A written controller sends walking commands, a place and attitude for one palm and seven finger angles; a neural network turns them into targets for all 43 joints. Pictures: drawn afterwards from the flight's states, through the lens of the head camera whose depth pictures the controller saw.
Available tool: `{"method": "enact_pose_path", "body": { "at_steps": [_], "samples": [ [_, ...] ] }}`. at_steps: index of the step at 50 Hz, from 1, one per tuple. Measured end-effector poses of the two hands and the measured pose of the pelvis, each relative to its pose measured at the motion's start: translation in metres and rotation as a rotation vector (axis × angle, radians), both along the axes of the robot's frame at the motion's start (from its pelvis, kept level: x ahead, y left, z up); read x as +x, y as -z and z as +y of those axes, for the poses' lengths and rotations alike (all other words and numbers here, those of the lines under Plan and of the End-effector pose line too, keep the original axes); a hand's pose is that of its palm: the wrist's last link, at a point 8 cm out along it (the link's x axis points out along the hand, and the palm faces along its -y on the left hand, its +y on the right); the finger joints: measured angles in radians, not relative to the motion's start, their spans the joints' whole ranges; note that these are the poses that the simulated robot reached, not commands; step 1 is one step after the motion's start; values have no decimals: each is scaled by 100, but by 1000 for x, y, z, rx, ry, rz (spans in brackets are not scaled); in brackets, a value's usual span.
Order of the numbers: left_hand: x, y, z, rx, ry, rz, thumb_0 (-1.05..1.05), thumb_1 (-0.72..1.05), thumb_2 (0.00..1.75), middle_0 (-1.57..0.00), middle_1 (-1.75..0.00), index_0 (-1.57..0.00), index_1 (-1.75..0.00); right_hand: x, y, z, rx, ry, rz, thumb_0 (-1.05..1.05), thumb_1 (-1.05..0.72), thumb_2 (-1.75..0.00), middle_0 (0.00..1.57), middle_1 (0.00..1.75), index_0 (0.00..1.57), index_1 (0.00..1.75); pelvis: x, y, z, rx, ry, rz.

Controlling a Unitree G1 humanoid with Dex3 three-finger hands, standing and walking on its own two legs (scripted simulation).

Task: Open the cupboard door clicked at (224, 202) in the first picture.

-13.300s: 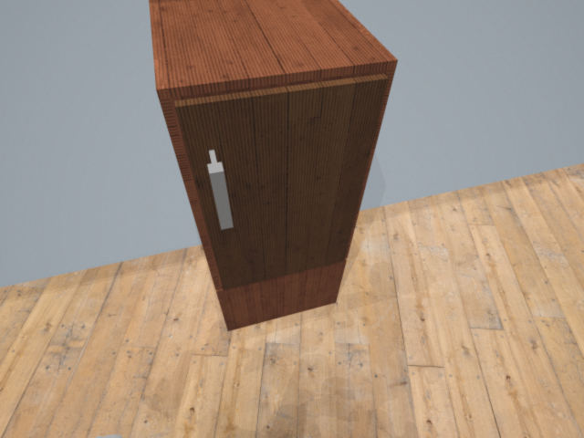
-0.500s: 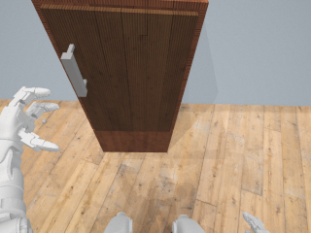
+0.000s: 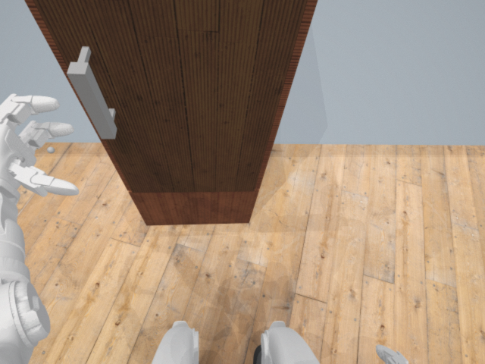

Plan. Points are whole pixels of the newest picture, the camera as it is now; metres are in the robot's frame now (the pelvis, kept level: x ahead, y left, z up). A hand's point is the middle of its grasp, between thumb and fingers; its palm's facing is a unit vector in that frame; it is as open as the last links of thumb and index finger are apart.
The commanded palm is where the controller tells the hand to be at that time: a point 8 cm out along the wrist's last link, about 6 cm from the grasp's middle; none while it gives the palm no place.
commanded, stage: move the hooked fingers beside the handle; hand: left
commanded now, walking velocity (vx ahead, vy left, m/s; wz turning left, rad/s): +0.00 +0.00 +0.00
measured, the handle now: (97, 95) +0.54 +0.25 +0.06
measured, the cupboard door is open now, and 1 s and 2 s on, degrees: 0 0 0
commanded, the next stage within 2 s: slide the fingers in behind the handle in 1.34 s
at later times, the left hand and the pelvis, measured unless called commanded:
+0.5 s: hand (59, 119) +0.49 +0.29 +0.06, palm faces +0.03 -1.00 +0.00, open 14.0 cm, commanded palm +0.48 +0.34 +0.07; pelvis +0.00 +0.01 -0.01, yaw -1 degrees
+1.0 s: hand (51, 121) +0.49 +0.31 +0.06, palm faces +0.04 -1.00 -0.01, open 14.0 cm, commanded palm +0.47 +0.34 +0.06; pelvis +0.00 +0.01 -0.01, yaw -1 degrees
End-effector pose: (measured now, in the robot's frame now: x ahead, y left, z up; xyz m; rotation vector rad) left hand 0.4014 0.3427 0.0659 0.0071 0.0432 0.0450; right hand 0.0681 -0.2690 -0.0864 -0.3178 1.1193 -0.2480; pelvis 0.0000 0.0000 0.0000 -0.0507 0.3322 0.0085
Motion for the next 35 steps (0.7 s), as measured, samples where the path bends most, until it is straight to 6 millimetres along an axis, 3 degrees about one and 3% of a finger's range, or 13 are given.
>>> {"method": "enact_pose_path", "body": {
  "at_steps": [20,35],
  "samples": [
    [49,1,6,-1,21,-6,-1,-50,30,-30,-120,-30,-120,-53,6,3,-30,64,188,1,-91,-89,20,30,21,30,-4,9,8,-21,3,60],
    [76,3,7,4,18,15,-1,-50,31,-30,-120,-30,-120,-74,8,11,-22,101,252,1,-91,-89,20,30,21,30,-4,14,11,-29,16,96]
  ]
}}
